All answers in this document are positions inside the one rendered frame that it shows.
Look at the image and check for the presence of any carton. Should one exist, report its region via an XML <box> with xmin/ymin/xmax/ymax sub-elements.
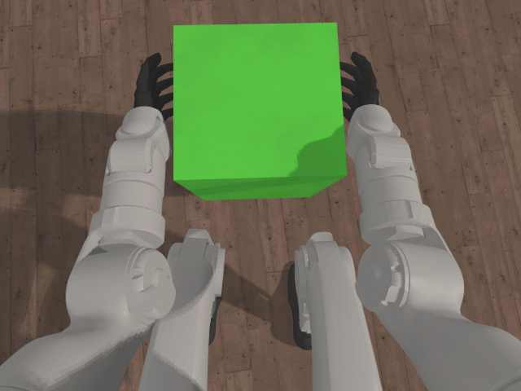
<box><xmin>173</xmin><ymin>23</ymin><xmax>348</xmax><ymax>200</ymax></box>

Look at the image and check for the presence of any robot right upper arm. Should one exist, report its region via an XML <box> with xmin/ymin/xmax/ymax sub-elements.
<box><xmin>355</xmin><ymin>240</ymin><xmax>521</xmax><ymax>391</ymax></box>

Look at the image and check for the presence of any robot left hand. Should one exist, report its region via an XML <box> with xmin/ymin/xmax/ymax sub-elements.
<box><xmin>134</xmin><ymin>53</ymin><xmax>173</xmax><ymax>121</ymax></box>

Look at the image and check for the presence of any robot left upper arm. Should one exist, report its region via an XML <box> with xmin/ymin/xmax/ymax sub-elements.
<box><xmin>0</xmin><ymin>246</ymin><xmax>176</xmax><ymax>391</ymax></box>

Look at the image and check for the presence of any robot right forearm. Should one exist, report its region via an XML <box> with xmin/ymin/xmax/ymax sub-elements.
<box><xmin>345</xmin><ymin>104</ymin><xmax>464</xmax><ymax>295</ymax></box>

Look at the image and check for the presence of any robot left forearm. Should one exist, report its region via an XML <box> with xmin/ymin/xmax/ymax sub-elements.
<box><xmin>65</xmin><ymin>106</ymin><xmax>172</xmax><ymax>309</ymax></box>

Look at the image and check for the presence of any robot right hand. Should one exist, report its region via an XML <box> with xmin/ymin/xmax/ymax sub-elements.
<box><xmin>339</xmin><ymin>51</ymin><xmax>379</xmax><ymax>123</ymax></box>

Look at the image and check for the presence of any right robot thigh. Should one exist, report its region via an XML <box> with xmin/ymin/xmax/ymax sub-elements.
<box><xmin>295</xmin><ymin>241</ymin><xmax>383</xmax><ymax>391</ymax></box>

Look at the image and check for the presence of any robot left foot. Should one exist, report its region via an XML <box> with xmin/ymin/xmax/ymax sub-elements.
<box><xmin>208</xmin><ymin>284</ymin><xmax>223</xmax><ymax>346</ymax></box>

